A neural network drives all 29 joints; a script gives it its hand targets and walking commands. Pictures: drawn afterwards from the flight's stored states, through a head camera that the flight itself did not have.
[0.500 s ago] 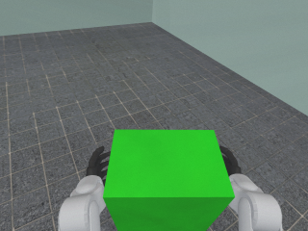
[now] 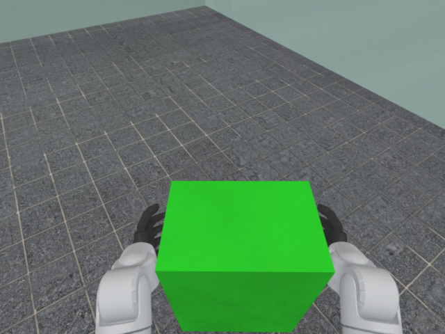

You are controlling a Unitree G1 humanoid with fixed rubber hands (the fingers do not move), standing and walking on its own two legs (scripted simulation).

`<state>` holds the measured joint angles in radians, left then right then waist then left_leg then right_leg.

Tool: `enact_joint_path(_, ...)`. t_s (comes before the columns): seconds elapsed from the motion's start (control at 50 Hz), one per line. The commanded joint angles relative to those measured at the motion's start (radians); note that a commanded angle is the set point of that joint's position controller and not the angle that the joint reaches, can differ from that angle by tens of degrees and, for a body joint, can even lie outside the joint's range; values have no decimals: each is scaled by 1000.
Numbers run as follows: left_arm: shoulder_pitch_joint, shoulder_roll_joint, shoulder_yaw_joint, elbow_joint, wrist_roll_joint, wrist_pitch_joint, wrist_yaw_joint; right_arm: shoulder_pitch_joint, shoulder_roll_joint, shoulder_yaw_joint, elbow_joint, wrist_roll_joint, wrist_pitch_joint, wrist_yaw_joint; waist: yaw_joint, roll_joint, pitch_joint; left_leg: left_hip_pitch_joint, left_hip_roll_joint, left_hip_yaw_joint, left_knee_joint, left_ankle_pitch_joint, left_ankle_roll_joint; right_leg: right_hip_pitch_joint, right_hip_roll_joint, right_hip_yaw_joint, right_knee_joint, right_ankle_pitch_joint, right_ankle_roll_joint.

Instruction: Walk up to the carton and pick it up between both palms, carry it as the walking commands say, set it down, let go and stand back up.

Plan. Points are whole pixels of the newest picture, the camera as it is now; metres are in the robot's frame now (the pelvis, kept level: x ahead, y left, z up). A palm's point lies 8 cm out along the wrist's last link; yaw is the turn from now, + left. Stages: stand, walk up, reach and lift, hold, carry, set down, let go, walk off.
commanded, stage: carry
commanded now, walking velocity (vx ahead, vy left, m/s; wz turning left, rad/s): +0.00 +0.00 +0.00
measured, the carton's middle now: (238, 265) +0.24 +0.00 +0.01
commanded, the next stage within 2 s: none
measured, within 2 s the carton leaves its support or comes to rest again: neither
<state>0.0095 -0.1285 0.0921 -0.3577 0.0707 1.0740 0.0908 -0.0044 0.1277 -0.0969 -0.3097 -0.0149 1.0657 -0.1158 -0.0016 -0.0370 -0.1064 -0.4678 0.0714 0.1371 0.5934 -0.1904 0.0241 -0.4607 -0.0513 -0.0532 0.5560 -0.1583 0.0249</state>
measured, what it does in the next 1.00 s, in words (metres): stands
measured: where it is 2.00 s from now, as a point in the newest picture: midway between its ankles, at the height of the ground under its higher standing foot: outside the picture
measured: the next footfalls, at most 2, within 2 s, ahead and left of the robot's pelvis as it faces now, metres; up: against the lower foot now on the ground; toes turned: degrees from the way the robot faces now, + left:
none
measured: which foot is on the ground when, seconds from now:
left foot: down 0.00-1.00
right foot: down 0.00-1.00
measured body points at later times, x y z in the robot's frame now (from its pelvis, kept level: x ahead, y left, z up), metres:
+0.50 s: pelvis +0.01 +0.01 +0.00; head +0.00 +0.03 +0.45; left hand +0.26 +0.17 +0.04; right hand +0.27 -0.14 +0.05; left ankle +0.07 +0.11 -0.73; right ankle +0.07 -0.14 -0.73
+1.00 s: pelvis +0.04 +0.02 +0.00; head +0.03 +0.02 +0.45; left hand +0.30 +0.18 +0.05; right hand +0.30 -0.14 +0.05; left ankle +0.07 +0.11 -0.73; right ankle +0.08 -0.14 -0.73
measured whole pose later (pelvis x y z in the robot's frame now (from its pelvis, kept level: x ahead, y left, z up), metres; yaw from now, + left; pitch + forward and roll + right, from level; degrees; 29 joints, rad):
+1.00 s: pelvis +0.04 +0.02 +0.00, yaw +1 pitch +4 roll +0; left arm -0.01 -0.13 0.09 -0.22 0.08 0.92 0.08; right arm 0.01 0.13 -0.11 -0.21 -0.05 0.91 -0.09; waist 0.01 -0.01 -0.11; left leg -0.40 0.06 0.17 0.58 -0.25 0.04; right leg -0.39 -0.09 -0.06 0.55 -0.21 0.06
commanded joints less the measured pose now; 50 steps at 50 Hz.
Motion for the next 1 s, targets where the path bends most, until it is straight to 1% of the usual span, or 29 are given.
enact_joint_path(0.0,-503,-843,-690,-236,-261,-73,-115,-481,857,677,-249,248,-70,140,11,37,-247,95,104,-116,-163,-259,-1,85,-83,81,-118,-176,-9)
enact_joint_path(0.04,-511,-772,-612,-95,-213,-106,-129,-486,791,596,-112,177,-103,144,10,16,-254,116,85,-97,-130,-248,-7,73,-101,111,-155,-226,-12)
enact_joint_path(0.06,-501,-826,-680,-194,-260,-90,-126,-476,837,653,-221,218,-92,136,8,9,-247,109,85,-94,-131,-249,-1,74,-103,108,-162,-232,-8)
enact_joint_path(0.1,-479,-780,-638,-108,-234,-91,-132,-460,787,613,-147,180,-93,131,8,4,-237,108,88,-106,-143,-249,1,67,-92,87,-149,-222,0)
enact_joint_path(0.14,-479,-820,-684,-204,-267,-90,-133,-467,821,667,-248,217,-91,132,8,7,-244,97,95,-111,-158,-263,7,78,-93,83,-141,-226,-4)
enact_joint_path(0.16,-456,-789,-647,-139,-244,-93,-136,-468,782,641,-211,194,-97,130,6,-8,-250,102,99,-112,-153,-231,6,83,-88,72,-138,-199,2)
enact_joint_path(0.2,-441,-737,-596,-31,-195,-112,-134,-462,728,580,-105,159,-116,137,7,51,-248,117,118,-125,-176,-222,4,89,-77,50,-101,-155,-4)
enact_joint_path(0.26,-460,-768,-641,-116,-223,-120,-134,-467,770,629,-167,195,-121,145,10,59,-235,84,136,-138,-211,-279,12,102,-61,19,-75,-163,-5)
enact_joint_path(0.4,-460,-748,-598,-4,-189,-159,-141,-476,752,585,-72,162,-160,157,11,46,-254,112,121,-107,-176,-213,9,124,-80,39,-89,-122,-6)
enact_joint_path(0.42,-470,-778,-641,-100,-222,-157,-137,-477,787,633,-149,198,-153,156,10,42,-254,119,122,-104,-173,-188,9,124,-85,37,-97,-108,-4)
enact_joint_path(0.48,-494,-747,-608,-8,-191,-176,-141,-477,753,580,-51,158,-172,163,10,73,-236,122,128,-109,-181,-181,8,117,-84,37,-85,-96,-5)
enact_joint_path(0.52,-499,-774,-639,-116,-226,-176,-134,-505,779,627,-178,208,-172,160,13,48,-270,150,123,-103,-167,-150,14,126,-87,40,-95,-93,-7)
enact_joint_path(0.54,-458,-691,-541,95,-152,-191,-139,-460,697,524,36,124,-187,164,12,49,-277,160,121,-95,-166,-142,12,134,-89,41,-95,-86,-8)
enact_joint_path(0.58,-487,-808,-687,-184,-265,-175,-131,-487,809,668,-251,233,-174,153,11,38,-285,159,118,-94,-152,-108,13,157,-98,42,-97,-64,-8)
enact_joint_path(0.6,-445,-686,-554,84,-157,-190,-139,-435,690,529,29,123,-188,160,9,40,-274,154,117,-94,-154,-85,15,147,-101,47,-100,-57,-9)
enact_joint_path(0.64,-467,-743,-610,-12,-192,-191,-134,-462,739,583,-77,161,-187,159,8,59,-271,178,117,-83,-148,-80,15,141,-99,43,-98,-47,-5)
enact_joint_path(0.68,-463,-682,-553,59,-162,-214,-135,-458,697,542,11,135,-205,161,8,28,-251,177,115,-85,-143,-49,14,135,-104,42,-105,-37,-3)
enact_joint_path(0.7,-487,-730,-615,-63,-211,-209,-130,-481,734,590,-116,183,-203,158,8,67,-238,180,122,-89,-152,-50,17,125,-104,36,-101,-39,1)
enact_joint_path(0.72,-490,-732,-623,-83,-216,-205,-128,-478,742,600,-126,189,-196,160,8,46,-239,177,124,-98,-159,-51,17,124,-103,36,-96,-44,-5)
enact_joint_path(0.74,-454,-683,-552,72,-161,-208,-134,-477,671,533,-14,135,-206,162,8,39,-228,177,125,-97,-157,-32,13,117,-104,39,-98,-40,-8)
enact_joint_path(0.78,-470,-749,-615,-58,-218,-197,-130,-493,745,607,-153,192,-194,153,10,22,-266,181,124,-91,-153,-32,17,150,-107,30,-89,-40,0)
enact_joint_path(0.8,-451,-696,-573,18,-181,-202,-127,-460,701,559,-48,159,-195,155,10,47,-271,196,124,-91,-148,5,16,145,-105,26,-82,-27,5)
enact_joint_path(0.84,-436,-698,-574,40,-172,-196,-129,-434,704,559,-15,146,-186,156,9,38,-274,219,122,-86,-139,34,20,139,-106,34,-90,-16,5)
enact_joint_path(0.86,-471,-758,-655,-156,-247,-190,-123,-463,769,643,-206,219,-178,149,10,22,-283,225,119,-85,-130,55,20,146,-112,34,-89,-7,2)
enact_joint_path(0.88,-446,-685,-575,23,-178,-186,-131,-439,702,567,-15,148,-173,156,10,23,-269,213,116,-80,-130,49,21,144,-111,33,-96,0,6)
enact_joint_path(0.9,-450,-731,-628,-43,-208,-179,-131,-437,733,602,-88,168,-169,152,8,27,-257,208,114,-82,-128,46,17,144,-112,41,-91,8,3)
enact_joint_path(0.92,-437,-663,-543,113,-144,-191,-134,-429,662,521,54,107,-181,156,8,44,-261,223,117,-85,-125,77,18,140,-115,36,-84,13,4)
enact_joint_path(0.94,-460,-743,-642,-89,-223,-183,-132,-457,745,625,-149,188,-173,155,8,26,-268,219,119,-85,-119,99,15,158,-116,33,-85,42,4)
enact_joint_path(0.98,-433,-716,-594,16,-184,-190,-140,-477,728,603,-76,164,-182,165,12,0,-271,221,115,-81,-125,44,18,160,-116,40,-94,12,6)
